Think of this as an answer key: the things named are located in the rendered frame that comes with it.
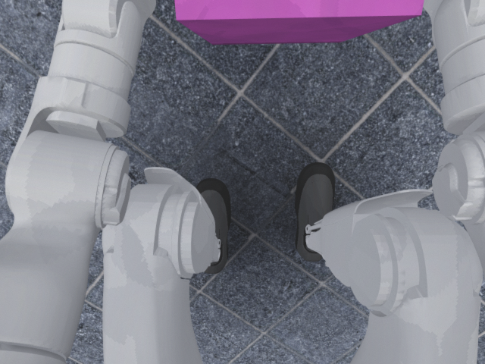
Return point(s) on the robot right forearm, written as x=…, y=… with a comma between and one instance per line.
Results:
x=458, y=34

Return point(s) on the robot left forearm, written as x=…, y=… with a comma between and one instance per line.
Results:
x=94, y=60

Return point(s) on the robot right foot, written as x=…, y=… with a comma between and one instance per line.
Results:
x=314, y=199

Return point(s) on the carton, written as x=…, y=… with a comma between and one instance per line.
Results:
x=235, y=22

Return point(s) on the robot right upper arm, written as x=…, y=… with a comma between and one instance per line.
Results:
x=459, y=186

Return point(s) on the robot left upper arm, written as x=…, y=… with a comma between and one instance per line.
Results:
x=63, y=190

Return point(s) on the left robot thigh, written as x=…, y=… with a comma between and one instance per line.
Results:
x=146, y=313

